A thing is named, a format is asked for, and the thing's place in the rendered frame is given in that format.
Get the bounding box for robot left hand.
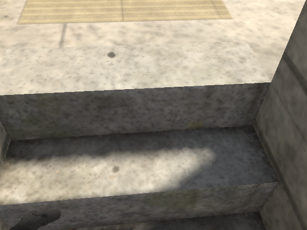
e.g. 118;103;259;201
10;209;61;230

